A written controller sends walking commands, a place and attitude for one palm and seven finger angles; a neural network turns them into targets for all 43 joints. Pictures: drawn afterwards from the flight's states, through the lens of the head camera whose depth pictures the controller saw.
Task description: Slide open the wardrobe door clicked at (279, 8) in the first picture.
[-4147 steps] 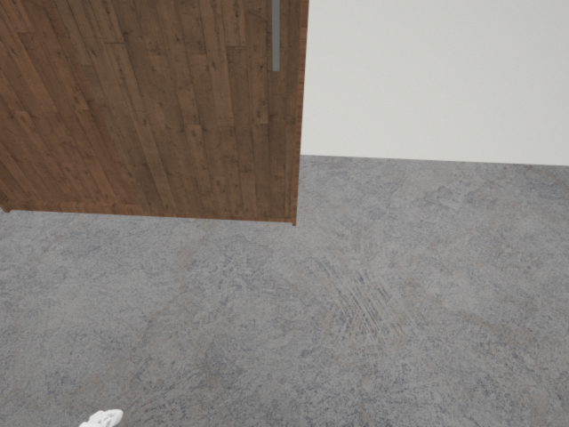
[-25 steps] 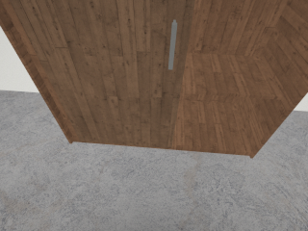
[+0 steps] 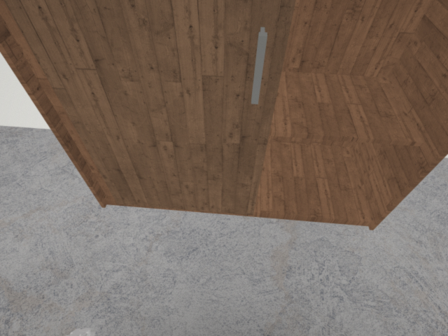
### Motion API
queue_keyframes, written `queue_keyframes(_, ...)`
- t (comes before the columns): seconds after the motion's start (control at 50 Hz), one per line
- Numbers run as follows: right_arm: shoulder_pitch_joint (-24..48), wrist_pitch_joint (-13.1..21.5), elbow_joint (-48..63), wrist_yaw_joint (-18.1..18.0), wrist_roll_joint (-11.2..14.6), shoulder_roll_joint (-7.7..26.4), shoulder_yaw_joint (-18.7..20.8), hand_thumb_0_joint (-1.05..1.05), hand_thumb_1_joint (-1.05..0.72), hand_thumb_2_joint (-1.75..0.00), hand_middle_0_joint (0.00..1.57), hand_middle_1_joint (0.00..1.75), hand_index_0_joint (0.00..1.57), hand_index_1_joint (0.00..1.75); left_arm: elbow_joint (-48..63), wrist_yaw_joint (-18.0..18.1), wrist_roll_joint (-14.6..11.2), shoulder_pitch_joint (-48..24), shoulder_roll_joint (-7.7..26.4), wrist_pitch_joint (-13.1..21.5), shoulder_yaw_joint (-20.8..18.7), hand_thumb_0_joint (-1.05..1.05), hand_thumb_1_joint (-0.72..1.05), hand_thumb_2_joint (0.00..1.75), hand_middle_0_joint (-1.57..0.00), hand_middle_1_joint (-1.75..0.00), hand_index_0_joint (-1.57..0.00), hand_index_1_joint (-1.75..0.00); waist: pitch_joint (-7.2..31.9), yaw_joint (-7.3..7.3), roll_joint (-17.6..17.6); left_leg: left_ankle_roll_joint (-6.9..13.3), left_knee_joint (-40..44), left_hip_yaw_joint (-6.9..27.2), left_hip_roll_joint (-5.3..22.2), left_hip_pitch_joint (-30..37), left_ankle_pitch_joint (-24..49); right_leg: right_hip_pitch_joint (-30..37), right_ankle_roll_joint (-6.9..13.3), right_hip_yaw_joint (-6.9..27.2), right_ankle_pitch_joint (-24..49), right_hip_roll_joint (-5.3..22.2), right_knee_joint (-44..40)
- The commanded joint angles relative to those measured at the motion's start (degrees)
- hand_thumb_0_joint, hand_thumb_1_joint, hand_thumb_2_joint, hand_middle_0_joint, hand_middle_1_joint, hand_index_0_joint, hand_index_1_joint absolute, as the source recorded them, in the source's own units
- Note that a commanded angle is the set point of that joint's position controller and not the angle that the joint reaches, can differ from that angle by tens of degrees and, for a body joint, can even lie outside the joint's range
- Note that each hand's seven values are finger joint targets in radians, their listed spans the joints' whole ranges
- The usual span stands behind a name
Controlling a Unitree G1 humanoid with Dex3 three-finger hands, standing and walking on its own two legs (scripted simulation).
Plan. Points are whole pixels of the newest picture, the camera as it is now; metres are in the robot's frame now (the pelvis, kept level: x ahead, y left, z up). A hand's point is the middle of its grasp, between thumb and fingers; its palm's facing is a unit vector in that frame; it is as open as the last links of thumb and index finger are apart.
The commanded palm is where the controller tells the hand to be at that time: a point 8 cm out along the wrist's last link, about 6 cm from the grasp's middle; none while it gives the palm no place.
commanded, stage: look to check the result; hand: right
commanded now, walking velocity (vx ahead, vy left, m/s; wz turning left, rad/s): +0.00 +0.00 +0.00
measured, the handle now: (258, 67) +0.73 -0.04 +0.09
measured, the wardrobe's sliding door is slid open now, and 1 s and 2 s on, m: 0.59 0.59 0.59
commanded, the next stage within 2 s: stand and wait in 0.28 s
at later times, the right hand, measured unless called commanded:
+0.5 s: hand out of the picture +0.11 -0.22 -0.16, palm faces -0.04 +0.95 -0.31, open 7.4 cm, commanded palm none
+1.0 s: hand out of the picture +0.09 -0.22 -0.17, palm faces -0.04 +0.96 -0.29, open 7.4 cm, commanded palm none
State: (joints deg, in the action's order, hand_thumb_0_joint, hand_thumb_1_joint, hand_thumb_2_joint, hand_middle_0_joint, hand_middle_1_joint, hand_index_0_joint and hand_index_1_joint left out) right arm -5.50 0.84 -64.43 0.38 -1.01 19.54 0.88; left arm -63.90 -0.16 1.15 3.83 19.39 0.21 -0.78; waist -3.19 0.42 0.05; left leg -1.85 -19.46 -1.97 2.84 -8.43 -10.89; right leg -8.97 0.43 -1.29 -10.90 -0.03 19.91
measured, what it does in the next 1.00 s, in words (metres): stands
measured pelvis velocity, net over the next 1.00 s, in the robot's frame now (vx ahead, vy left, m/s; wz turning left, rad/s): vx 0.02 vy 0.01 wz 0.02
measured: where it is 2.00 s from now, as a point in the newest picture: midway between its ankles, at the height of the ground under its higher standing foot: outside the picture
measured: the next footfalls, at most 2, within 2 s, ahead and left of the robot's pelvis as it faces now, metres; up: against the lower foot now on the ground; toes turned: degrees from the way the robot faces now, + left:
none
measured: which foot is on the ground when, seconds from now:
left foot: down 0.00-1.00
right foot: down 0.00-1.00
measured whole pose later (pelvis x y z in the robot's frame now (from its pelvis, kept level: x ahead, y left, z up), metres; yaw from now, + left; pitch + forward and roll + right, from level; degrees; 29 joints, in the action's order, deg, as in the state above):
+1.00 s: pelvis +0.02 +0.01 +0.00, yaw +1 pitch -1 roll +0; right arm -7.3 0.7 -64.9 0.0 -0.8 17.5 0.6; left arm -65.3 0.3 1.1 6.6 16.6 0.0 -0.1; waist -2.7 0.6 0.7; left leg -1.0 -16.4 -1.6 1.4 -4.5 -11.0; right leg -5.1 -0.6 -1.8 -11.7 1.3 17.6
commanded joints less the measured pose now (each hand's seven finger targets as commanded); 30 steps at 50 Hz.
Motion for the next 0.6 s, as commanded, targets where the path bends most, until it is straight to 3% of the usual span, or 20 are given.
queue_keyframes(0.0, 1.7, 1.5, 3.1, -1.0, 0.3, 11.1, 1.5, 0.0, -0.9, -0.9, 0.2, 0.3, 0.2, 0.3, 3.2, 0.7, -0.2, -1.9, 11.0, 1.3, -1.7, 0.0, 0.9, 0.9, -0.2, -0.3, -0.2, -0.3, 8.0, 0.11, -0.5, 3.1, 2.3, 4.5, 5.4, 3.0, 12.3, 4.1, 0.9, 5.4, 14.0, 7.1, -2.3)
queue_keyframes(0.24, 1.4, 1.6, 3.7, -1.2, 0.3, 11.1, 1.6, 0.0, -0.9, -0.9, 0.2, 0.3, 0.2, 0.3, 3.5, 1.0, -0.2, -1.9, 10.7, 1.2, -1.4, 0.0, 0.9, 0.9, -0.2, -0.3, -0.2, -0.3, 8.6, -0.01, 0.4, 3.3, 2.3, 4.1, 5.3, 5.0, 18.6, 5.9, 0.4, 4.5, 18.2, 7.3, -1.8)
queue_keyframes(0.46, 0.5, 1.5, 3.4, -1.4, 0.5, 9.8, 1.5, 0.0, -0.9, -0.9, 0.2, 0.3, 0.2, 0.3, 2.8, 1.2, -0.2, -0.3, 9.3, 1.1, -1.1, 0.0, 0.9, 0.9, -0.2, -0.3, -0.2, -0.3, 8.2, -0.05, 0.2, 3.4, 2.5, 4.1, 5.4, 6.2, 20.7, 6.2, 0.2, 3.9, 18.7, 7.4, -1.9)
queue_keyframes(0.58, 0.0, 1.3, 3.1, -1.4, 0.5, 9.0, 1.5, 0.0, -0.9, -0.9, 0.2, 0.3, 0.2, 0.3, 2.4, 1.3, -0.2, 0.3, 8.6, 1.0, -1.2, 0.0, 0.9, 0.9, -0.2, -0.3, -0.2, -0.3, 6.7, -0.04, -0.4, 3.4, 3.2, 4.4, 5.1, 5.5, 18.2, 5.7, 0.1, 3.7, 16.3, 7.3, -2.5)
